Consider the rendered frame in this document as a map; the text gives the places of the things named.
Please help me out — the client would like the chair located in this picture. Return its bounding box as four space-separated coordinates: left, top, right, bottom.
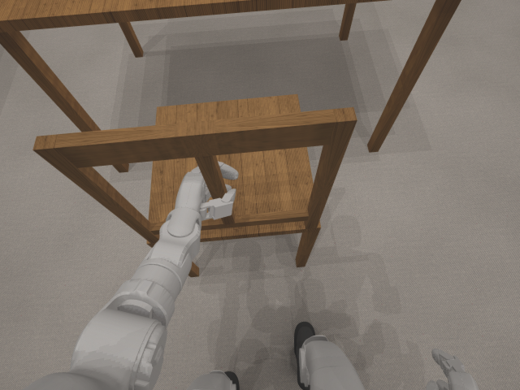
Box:
33 94 358 277

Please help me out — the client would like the robot right hand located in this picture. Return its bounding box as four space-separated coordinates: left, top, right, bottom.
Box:
426 349 479 390

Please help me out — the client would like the robot left hand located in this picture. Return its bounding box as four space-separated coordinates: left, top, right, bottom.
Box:
175 161 239 221

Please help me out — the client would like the robot left forearm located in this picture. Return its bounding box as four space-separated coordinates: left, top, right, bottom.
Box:
71 207 202 368

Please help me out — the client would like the right robot shin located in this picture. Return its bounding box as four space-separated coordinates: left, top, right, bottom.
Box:
302 336 328 347

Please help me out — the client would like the left robot shin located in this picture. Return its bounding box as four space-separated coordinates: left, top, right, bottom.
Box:
210 370 230 380

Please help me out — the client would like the table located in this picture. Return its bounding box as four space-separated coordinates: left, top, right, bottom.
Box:
0 0 461 173

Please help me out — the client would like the robot shin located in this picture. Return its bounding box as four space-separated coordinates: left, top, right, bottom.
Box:
210 370 230 380
302 336 328 347

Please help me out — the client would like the left robot upper arm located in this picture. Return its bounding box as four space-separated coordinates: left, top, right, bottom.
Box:
22 308 167 390

